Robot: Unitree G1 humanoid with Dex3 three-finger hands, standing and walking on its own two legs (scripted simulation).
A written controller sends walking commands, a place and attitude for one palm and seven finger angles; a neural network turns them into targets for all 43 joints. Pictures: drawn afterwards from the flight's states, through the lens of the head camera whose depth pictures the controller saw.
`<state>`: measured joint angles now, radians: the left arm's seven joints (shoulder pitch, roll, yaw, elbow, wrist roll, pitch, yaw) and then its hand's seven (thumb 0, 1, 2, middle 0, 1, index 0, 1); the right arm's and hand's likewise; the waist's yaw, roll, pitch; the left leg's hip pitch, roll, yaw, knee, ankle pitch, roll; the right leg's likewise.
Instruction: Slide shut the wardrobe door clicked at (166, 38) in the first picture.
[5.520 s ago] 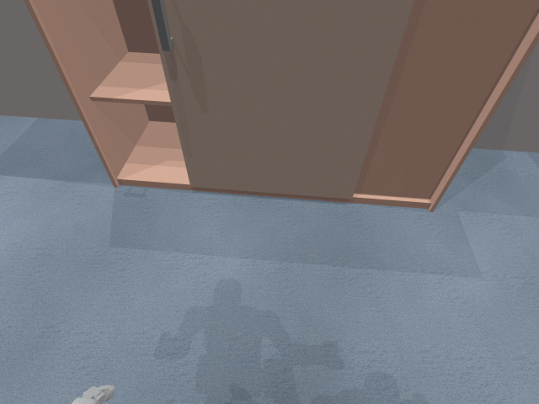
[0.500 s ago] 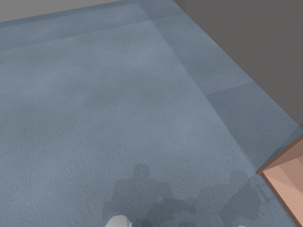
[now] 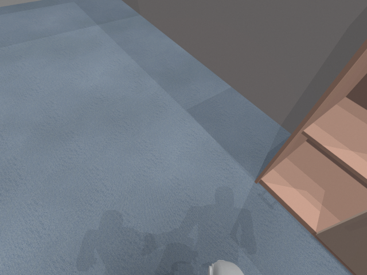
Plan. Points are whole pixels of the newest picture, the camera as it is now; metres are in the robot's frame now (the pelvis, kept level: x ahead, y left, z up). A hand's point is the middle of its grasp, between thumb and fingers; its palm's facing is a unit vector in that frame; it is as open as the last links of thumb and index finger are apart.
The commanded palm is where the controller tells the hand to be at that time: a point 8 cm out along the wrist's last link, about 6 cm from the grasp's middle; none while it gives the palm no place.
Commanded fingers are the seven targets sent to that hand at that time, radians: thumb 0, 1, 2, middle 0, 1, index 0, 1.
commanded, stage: turn to face it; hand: right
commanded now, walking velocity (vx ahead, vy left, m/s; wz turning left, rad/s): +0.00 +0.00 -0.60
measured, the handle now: out of the picture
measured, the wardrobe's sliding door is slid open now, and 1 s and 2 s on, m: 0.39 0.39 0.39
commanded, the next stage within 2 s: take the last steps up to it in 1.16 s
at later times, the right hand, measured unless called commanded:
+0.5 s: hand out of the picture +0.05 -0.28 -0.16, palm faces +0.33 +0.91 -0.25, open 7.4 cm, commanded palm none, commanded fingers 0.00 -0.90 -0.90 0.20 0.30 0.20 0.30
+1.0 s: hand out of the picture +0.00 -0.20 -0.14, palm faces +0.57 +0.77 -0.29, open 7.4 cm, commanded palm none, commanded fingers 0.00 -0.90 -0.90 0.20 0.30 0.20 0.30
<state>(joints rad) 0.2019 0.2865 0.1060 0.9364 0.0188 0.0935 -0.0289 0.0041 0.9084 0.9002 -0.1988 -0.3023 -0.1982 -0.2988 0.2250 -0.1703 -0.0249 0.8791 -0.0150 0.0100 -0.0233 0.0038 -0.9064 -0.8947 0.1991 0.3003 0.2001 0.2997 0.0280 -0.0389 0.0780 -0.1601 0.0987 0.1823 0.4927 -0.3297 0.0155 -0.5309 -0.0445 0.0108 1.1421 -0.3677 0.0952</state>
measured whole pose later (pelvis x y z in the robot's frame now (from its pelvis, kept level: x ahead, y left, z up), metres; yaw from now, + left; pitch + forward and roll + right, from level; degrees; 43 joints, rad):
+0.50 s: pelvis +0.02 -0.05 +0.00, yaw -17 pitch +1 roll +1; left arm 0.16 0.22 0.05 0.89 0.01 0.03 -0.01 0.00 0.90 0.90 -0.20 -0.30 -0.20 -0.30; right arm 0.16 -0.27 -0.07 0.87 -0.01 0.06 -0.01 0.01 -0.91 -0.90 0.19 0.30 0.20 0.30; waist 0.00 0.02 0.07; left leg -0.49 0.10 0.00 1.05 -0.38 -0.11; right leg -0.25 0.03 0.05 0.49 -0.26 -0.04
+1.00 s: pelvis +0.05 +0.00 +0.00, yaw -36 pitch +0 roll -3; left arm 0.21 0.28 0.09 0.96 0.02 0.09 -0.03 0.01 0.91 0.90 -0.20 -0.30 -0.20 -0.30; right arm 0.24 -0.17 -0.02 0.87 -0.02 0.01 -0.02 0.00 -0.91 -0.89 0.20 0.30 0.20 0.30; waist 0.02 -0.04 0.08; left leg -0.17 0.11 0.21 0.49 -0.32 0.02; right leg -0.48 -0.04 0.02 1.10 -0.38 0.08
